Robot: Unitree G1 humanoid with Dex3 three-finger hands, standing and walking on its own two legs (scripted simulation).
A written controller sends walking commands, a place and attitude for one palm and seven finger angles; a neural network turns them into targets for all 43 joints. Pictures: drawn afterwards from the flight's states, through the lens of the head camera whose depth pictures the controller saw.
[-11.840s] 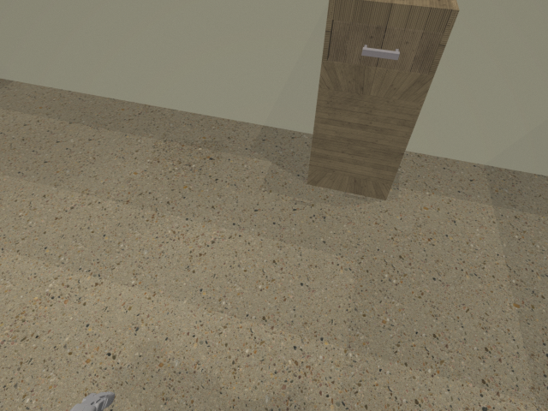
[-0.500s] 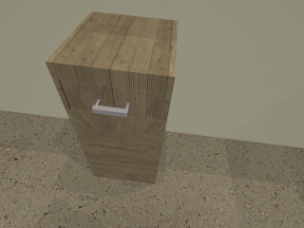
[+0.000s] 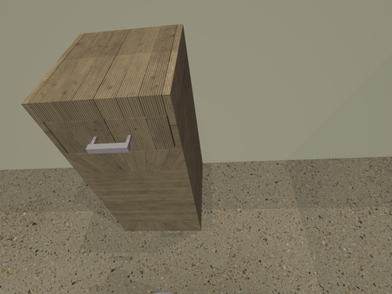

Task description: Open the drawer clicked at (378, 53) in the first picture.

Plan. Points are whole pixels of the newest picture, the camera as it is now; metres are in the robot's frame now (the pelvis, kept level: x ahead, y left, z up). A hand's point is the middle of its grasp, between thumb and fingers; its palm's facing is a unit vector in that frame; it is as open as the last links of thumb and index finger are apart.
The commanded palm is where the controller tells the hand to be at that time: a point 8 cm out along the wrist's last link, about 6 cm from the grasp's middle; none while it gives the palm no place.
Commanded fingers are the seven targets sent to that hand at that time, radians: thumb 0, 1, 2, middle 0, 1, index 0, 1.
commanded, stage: come to a stop and stand still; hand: left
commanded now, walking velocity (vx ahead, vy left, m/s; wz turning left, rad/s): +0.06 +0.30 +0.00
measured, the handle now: (110, 143) +0.53 +0.31 -0.03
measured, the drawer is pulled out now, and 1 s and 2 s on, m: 0.00 0.00 0.00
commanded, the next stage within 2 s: look again from close up in 1.04 s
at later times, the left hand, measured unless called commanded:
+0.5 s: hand out of the picture -0.06 +0.21 -0.16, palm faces +0.13 -0.96 -0.25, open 7.3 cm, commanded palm none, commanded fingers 0.00 0.90 0.90 -0.20 -0.30 -0.20 -0.30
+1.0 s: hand out of the picture +0.01 +0.26 -0.18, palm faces +0.04 -0.98 -0.18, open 7.3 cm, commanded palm none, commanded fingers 0.00 0.90 0.90 -0.20 -0.30 -0.20 -0.30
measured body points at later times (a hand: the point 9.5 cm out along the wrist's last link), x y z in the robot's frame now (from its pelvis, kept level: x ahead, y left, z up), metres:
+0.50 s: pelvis -0.02 +0.03 +0.01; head +0.00 +0.00 +0.46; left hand -0.07 +0.26 -0.14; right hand +0.03 -0.21 -0.16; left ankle -0.06 +0.19 -0.71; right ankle +0.01 -0.07 -0.74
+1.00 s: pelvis +0.01 +0.08 +0.00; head +0.03 +0.09 +0.45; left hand +0.01 +0.31 -0.17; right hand -0.01 -0.12 -0.16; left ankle -0.06 +0.18 -0.74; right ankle +0.00 -0.06 -0.74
